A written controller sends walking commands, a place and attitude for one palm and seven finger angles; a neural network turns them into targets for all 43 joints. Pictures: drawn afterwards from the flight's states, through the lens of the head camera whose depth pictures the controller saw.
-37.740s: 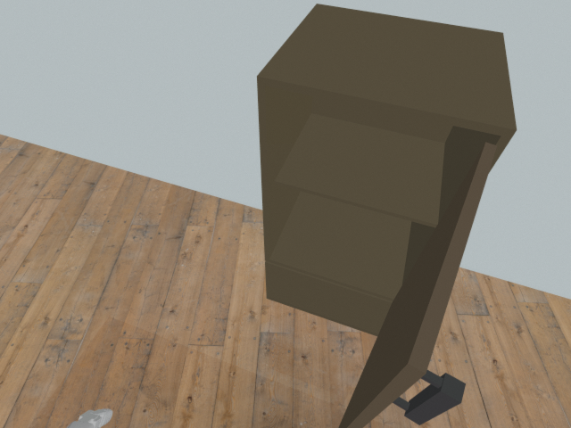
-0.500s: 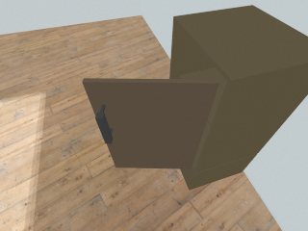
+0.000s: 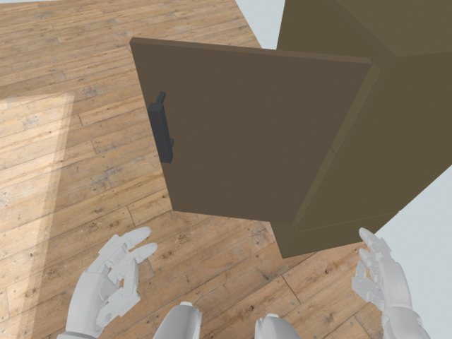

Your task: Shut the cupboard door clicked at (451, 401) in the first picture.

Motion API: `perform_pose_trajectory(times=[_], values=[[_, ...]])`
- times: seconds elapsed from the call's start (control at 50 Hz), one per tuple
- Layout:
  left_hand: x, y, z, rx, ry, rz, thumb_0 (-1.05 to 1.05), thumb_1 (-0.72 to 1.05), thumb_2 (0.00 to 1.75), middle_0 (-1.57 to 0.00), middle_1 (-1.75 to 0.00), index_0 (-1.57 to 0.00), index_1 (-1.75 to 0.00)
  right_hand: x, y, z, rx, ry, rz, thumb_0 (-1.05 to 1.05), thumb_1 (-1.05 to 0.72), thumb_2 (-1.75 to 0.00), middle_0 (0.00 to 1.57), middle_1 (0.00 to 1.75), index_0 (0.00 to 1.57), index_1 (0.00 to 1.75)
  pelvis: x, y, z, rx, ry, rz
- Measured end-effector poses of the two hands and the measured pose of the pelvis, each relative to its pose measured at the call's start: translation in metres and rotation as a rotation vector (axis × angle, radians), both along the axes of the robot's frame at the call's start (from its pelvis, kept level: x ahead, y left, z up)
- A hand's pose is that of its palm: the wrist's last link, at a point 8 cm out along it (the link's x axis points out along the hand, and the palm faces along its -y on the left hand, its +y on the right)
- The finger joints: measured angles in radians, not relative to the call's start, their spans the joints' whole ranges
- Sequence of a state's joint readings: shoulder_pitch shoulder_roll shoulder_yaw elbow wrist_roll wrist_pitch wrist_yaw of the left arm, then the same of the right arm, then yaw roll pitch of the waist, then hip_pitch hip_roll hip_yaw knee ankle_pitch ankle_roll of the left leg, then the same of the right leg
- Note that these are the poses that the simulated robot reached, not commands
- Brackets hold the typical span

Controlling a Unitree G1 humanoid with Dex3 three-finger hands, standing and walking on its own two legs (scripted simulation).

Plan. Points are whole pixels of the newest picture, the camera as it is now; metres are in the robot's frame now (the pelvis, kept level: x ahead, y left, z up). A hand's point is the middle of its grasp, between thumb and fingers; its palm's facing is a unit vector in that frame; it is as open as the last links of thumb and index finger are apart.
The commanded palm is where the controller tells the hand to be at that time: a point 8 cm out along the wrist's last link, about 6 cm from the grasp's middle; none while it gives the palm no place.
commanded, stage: raise the hand and make a fist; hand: left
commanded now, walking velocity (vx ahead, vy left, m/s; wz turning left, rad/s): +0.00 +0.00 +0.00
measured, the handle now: (164, 128) +0.50 +0.18 +0.06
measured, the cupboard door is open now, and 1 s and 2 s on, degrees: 71 71 71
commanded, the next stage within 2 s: bring the fist close to the handle in 1.52 s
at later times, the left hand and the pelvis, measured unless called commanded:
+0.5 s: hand (109, 279) +0.20 +0.19 +0.05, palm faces +0.00 -1.00 -0.04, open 3.9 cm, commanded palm +0.17 +0.24 +0.05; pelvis -0.01 +0.03 -0.01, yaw +0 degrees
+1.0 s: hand (104, 262) +0.22 +0.21 +0.05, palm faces -0.01 -1.00 -0.04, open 3.1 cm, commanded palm +0.20 +0.26 +0.06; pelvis +0.00 +0.03 +0.00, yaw +0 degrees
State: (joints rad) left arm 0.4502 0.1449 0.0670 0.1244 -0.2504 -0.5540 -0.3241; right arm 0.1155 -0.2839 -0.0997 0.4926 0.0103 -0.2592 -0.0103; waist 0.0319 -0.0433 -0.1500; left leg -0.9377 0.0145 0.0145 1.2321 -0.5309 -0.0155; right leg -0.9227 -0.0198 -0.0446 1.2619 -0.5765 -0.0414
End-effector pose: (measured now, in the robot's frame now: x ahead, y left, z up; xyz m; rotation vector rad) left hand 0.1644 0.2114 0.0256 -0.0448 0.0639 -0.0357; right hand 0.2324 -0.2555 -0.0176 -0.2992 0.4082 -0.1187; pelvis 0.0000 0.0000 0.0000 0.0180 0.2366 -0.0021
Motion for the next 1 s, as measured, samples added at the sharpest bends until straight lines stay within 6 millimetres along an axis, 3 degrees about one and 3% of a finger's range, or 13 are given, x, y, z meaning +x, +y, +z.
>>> perform_pose_trajectory(times=[0.04,0.1,0.18,0.24,0.36,0.46,0.54,0.64,0.84,1.0], values=[[-0.014,0.009,-0.008,0.011,0.047,0.048,0.02,0.91,0.9,-0.43,-0.55,-0.43,-0.55,0.008,0.013,-0.008,0.014,-0.008,0.025,0.01,-0.9,-0.9,0.19,0.29,0.2,0.3,-0.002,0.001,-0.009,-0.014,0.007,0.008],[-0.024,0.019,0.0,0.052,0.021,0.09,0.02,0.91,0.9,-0.48,-0.61,-0.49,-0.61,0.008,0.037,-0.025,0.041,0.018,0.069,0.01,-0.9,-0.9,0.19,0.29,0.2,0.3,-0.006,0.003,-0.017,-0.037,0.016,0.021],[-0.012,0.02,0.02,0.079,-0.079,0.051,0.02,0.91,0.9,-0.55,-0.69,-0.56,-0.69,-0.01,0.065,-0.052,0.089,0.103,0.105,0.01,-0.9,-0.9,0.2,0.29,0.2,0.3,-0.013,0.007,-0.022,-0.063,0.03,0.031],[0.002,0.016,0.021,0.069,-0.068,-0.007,0.02,0.91,0.9,-0.61,-0.75,-0.61,-0.75,-0.033,0.077,-0.069,0.131,0.184,0.083,0.02,-0.9,-0.9,0.2,0.3,0.21,0.3,-0.017,0.011,-0.022,-0.07,0.041,0.029],[0.012,0.023,0.015,0.063,0.047,-0.01,0.02,0.9,0.9,-0.72,-0.87,-0.72,-0.87,-0.08,0.072,-0.079,0.154,0.305,-0.023,0.02,-0.9,-0.9,0.2,0.3,0.21,0.3,-0.017,0.019,-0.013,-0.064,0.044,0.014],[0.011,0.035,0.024,0.082,0.009,0.037,0.02,0.91,0.9,-0.81,-0.97,-0.81,-0.97,-0.097,0.054,-0.074,0.097,0.331,-0.071,0.02,-0.9,-0.9,0.2,0.3,0.21,0.3,-0.014,0.025,-0.009,-0.062,0.045,0.011],[0.011,0.037,0.025,0.082,-0.016,0.029,0.02,0.91,0.9,-0.88,-1.05,-0.88,-1.05,-0.095,0.04,-0.066,0.048,0.317,-0.087,0.02,-0.9,-0.9,0.2,0.3,0.21,0.3,-0.012,0.028,-0.009,-0.062,0.046,0.012],[0.014,0.037,0.021,0.075,-0.005,0.013,0.02,0.91,0.9,-0.97,-1.15,-0.98,-1.15,-0.077,0.036,-0.053,0.018,0.27,-0.084,0.02,-0.9,-0.9,0.2,0.3,0.2,0.3,-0.01,0.029,-0.008,-0.064,0.046,0.013],[0.023,0.048,0.028,0.081,-0.019,0.036,0.02,0.9,0.9,-1.16,-1.35,-1.16,-1.35,-0.041,0.056,-0.039,0.042,0.211,-0.009,0.02,-0.9,-0.9,0.2,0.3,0.2,0.3,-0.002,0.027,-0.003,-0.074,0.046,0.021],[0.034,0.053,0.029,0.082,-0.007,0.021,0.02,0.9,0.9,-1.26,-1.46,-1.26,-1.46,-0.038,0.063,-0.044,0.061,0.238,0.009,0.02,-0.9,-0.9,0.2,0.3,0.21,0.3,0.005,0.025,-0.001,-0.077,0.05,0.022]])
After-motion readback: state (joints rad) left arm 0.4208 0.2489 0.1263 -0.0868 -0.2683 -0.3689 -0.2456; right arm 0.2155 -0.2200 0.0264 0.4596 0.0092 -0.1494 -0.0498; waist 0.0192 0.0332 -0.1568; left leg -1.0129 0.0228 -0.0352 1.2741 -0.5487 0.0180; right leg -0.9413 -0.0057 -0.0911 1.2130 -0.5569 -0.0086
